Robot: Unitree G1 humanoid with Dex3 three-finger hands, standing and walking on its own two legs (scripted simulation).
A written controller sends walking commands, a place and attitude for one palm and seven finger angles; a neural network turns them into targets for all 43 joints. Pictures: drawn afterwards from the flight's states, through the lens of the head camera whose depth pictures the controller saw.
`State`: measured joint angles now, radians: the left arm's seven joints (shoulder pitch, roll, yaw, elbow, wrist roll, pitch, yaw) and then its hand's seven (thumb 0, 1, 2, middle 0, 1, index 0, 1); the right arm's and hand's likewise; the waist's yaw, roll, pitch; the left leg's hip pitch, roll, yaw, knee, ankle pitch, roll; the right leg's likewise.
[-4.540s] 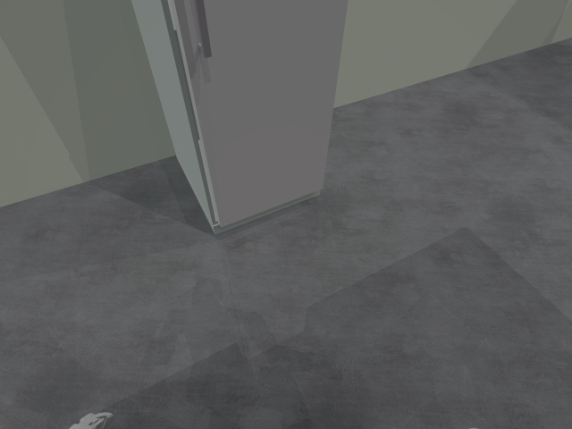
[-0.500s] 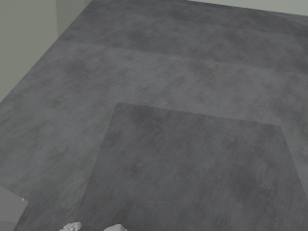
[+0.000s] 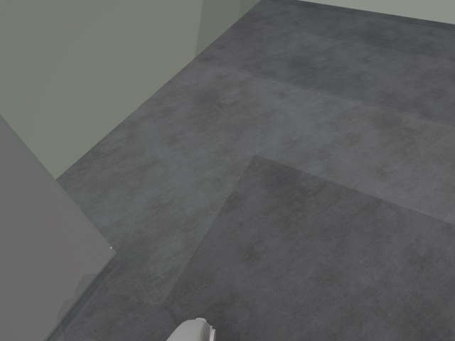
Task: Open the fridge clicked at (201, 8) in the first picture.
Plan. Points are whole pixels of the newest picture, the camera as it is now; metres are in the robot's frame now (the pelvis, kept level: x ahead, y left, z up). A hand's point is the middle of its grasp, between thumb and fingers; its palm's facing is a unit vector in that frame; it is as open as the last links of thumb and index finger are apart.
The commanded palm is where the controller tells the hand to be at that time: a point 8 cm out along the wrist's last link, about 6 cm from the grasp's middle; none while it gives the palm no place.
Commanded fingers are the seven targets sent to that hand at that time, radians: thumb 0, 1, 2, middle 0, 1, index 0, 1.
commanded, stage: turn to face it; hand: left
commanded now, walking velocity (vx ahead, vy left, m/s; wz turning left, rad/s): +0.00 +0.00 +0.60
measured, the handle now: out of the picture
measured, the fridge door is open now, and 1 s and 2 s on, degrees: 0 0 0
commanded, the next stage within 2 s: take the last steps up to it in 1.74 s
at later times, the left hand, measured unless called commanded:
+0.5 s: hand out of the picture +0.00 +0.29 -0.16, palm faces +0.32 -0.91 -0.24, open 7.4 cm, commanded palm none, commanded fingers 0.00 0.90 0.90 -0.20 -0.30 -0.20 -0.30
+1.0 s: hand out of the picture -0.03 +0.22 -0.13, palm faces +0.56 -0.78 -0.28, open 7.4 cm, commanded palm none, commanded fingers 0.00 0.90 0.90 -0.20 -0.30 -0.20 -0.30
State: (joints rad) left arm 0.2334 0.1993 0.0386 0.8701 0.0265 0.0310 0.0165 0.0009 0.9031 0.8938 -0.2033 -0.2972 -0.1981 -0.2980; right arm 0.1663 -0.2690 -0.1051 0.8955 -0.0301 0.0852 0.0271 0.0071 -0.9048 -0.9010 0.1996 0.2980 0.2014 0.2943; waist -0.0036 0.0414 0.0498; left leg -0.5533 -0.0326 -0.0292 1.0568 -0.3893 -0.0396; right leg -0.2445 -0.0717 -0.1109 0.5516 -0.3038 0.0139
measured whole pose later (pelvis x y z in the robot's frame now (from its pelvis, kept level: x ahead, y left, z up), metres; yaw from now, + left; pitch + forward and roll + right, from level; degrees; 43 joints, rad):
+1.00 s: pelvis +0.00 +0.00 +0.01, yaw +37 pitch -1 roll +1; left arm 0.19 0.18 0.02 0.86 0.02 0.02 0.02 0.00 0.90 0.89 -0.21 -0.30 -0.20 -0.30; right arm 0.24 -0.28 -0.11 0.94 -0.03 0.09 0.03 0.01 -0.91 -0.90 0.20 0.30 0.20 0.29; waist -0.05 0.04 0.06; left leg -0.52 0.00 -0.02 1.15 -0.37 -0.08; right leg -0.18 -0.08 -0.12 0.51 -0.30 0.00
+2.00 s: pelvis -0.02 +0.00 +0.01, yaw +63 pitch -2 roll +2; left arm 0.27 0.16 0.03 0.96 0.03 0.00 0.01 0.00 0.90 0.89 -0.21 -0.30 -0.20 -0.30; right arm 0.27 -0.24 -0.08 1.02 -0.03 0.08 0.02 0.01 -0.91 -0.90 0.20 0.30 0.20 0.29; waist 0.00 0.03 0.03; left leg -0.39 0.04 -0.01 0.98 -0.38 -0.05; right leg -0.19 -0.07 -0.13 0.46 -0.24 -0.02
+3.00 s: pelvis +0.06 +0.21 +0.00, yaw +62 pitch -2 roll -2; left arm 0.28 0.14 0.02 1.10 0.02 -0.01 0.02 0.00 0.91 0.89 -0.20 -0.30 -0.20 -0.30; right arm 0.18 -0.16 -0.03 1.06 -0.02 -0.02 -0.03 0.00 -0.92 -0.90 0.20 0.30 0.20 0.29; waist 0.03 0.00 0.04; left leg -0.31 0.07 0.07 0.53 -0.17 0.00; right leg -0.17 0.00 -0.14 0.49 -0.27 -0.01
